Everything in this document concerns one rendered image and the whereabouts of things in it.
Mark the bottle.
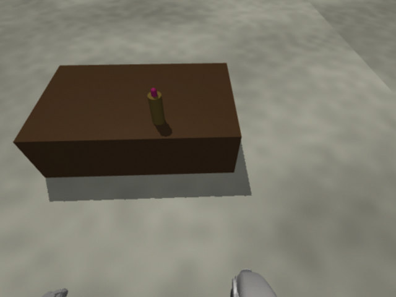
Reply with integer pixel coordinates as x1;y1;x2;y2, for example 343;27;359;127
147;88;165;125

